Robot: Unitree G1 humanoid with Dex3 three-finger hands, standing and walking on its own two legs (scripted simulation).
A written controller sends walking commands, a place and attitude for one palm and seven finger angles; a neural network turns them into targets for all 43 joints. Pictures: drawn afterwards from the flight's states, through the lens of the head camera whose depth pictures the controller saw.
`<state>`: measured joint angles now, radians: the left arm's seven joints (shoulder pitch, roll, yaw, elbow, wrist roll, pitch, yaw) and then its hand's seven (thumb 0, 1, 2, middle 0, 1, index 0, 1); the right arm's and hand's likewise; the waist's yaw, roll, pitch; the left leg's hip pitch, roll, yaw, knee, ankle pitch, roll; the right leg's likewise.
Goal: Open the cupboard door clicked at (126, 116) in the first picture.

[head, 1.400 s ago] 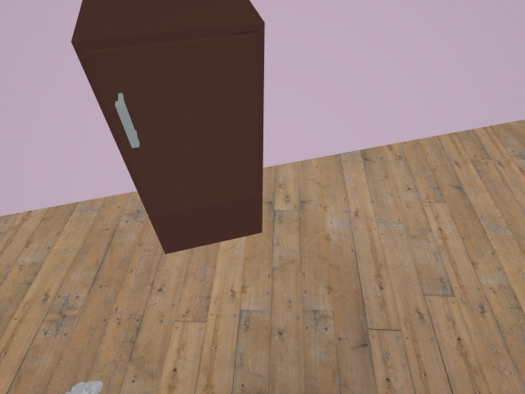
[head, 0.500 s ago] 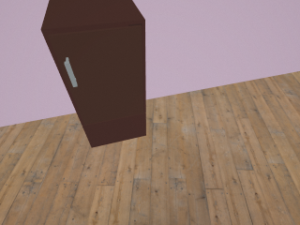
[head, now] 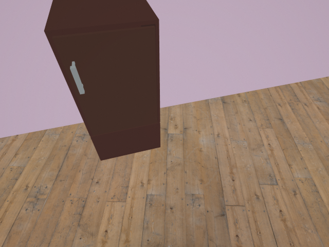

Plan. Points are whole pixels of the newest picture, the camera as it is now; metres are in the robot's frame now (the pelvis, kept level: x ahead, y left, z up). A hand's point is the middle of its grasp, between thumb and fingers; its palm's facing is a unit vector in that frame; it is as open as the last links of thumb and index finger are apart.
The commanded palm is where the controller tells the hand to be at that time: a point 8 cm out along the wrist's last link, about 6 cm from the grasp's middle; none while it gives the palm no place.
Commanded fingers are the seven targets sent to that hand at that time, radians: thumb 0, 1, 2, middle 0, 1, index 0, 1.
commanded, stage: look at it before walking up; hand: left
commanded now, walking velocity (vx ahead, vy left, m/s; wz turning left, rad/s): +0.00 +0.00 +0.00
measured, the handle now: (77, 77) +0.76 +0.43 -0.04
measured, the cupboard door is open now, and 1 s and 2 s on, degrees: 0 0 0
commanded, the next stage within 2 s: turn to face it in 0.04 s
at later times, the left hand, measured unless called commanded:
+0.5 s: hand out of the picture +0.05 +0.23 -0.18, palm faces +0.10 -0.96 -0.26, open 7.4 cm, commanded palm none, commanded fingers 0.00 0.90 0.90 -0.20 -0.30 -0.20 -0.30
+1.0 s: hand out of the picture -0.05 +0.19 -0.16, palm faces +0.30 -0.91 -0.28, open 7.4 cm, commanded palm none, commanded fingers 0.00 0.90 0.90 -0.20 -0.30 -0.20 -0.30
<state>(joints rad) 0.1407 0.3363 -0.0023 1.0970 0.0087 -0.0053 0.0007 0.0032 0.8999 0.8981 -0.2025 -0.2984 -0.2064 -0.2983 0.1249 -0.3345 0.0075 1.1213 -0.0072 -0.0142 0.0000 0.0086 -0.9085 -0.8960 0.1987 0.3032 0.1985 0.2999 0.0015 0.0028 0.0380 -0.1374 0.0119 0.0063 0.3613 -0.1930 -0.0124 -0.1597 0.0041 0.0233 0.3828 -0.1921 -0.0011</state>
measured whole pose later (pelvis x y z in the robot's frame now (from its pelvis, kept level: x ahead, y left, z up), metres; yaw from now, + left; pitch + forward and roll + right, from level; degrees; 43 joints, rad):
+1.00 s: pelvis -0.04 -0.02 -0.01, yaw +16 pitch -1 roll +1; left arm 0.25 0.18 0.03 0.98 0.02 0.01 0.03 0.00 0.90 0.90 -0.20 -0.30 -0.20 -0.30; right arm 0.24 -0.23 -0.07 1.01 -0.02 0.06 0.00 0.01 -0.91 -0.90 0.20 0.30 0.20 0.30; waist -0.01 0.04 0.04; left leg -0.45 -0.05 -0.06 0.90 -0.37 -0.01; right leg -0.18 -0.02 -0.04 0.49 -0.30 -0.01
